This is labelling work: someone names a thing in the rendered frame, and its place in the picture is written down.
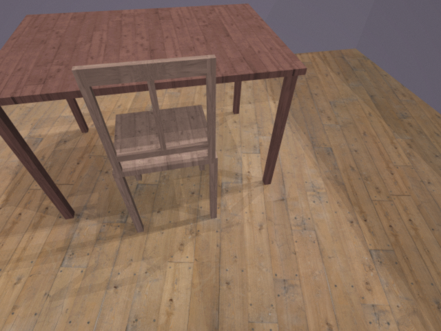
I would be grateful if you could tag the chair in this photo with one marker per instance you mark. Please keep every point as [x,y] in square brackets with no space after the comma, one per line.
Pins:
[155,140]

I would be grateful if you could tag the table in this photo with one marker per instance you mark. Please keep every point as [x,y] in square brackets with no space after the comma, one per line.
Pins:
[36,63]

